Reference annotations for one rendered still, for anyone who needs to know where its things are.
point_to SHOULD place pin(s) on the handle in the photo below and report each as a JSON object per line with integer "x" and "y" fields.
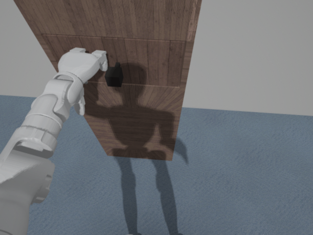
{"x": 114, "y": 76}

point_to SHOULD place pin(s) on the drawer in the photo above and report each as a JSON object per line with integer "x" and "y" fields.
{"x": 143, "y": 61}

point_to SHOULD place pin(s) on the robot left upper arm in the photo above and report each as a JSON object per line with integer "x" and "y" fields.
{"x": 24, "y": 179}

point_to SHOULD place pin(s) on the robot left hand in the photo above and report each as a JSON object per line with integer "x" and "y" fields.
{"x": 84, "y": 66}

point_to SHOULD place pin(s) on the left robot forearm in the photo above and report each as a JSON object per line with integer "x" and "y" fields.
{"x": 39, "y": 132}

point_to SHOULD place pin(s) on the cabinet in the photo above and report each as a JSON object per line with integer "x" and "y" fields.
{"x": 134, "y": 121}

